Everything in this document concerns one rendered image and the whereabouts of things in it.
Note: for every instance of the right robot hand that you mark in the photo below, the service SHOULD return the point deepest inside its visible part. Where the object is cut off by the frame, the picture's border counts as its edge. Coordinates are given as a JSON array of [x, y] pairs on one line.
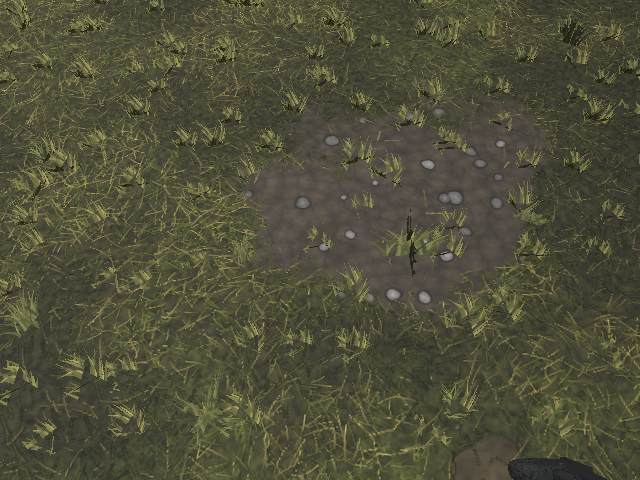
[[550, 469]]

